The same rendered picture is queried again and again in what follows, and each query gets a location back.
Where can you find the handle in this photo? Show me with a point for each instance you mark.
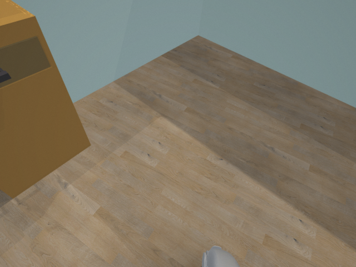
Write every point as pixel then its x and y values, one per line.
pixel 4 75

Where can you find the cabinet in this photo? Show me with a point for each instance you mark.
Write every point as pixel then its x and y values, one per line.
pixel 40 129

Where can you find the robot right thigh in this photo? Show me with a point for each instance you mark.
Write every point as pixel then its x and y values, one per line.
pixel 218 258

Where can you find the drawer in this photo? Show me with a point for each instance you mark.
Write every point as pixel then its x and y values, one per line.
pixel 22 59

